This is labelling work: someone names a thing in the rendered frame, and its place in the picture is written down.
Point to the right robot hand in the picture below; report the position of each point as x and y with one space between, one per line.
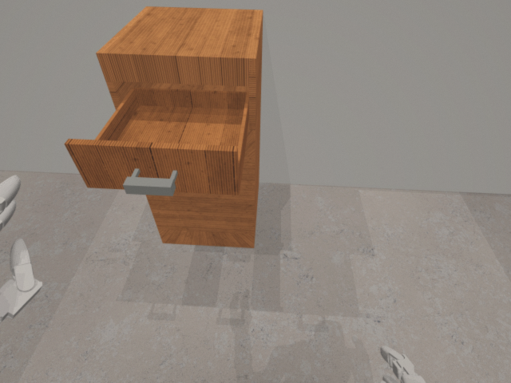
401 365

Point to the drawer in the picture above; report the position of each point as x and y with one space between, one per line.
201 134

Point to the handle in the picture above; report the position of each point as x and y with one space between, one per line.
150 186

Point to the cabinet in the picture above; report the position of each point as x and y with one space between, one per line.
196 49

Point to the left robot hand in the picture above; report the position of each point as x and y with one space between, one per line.
15 294

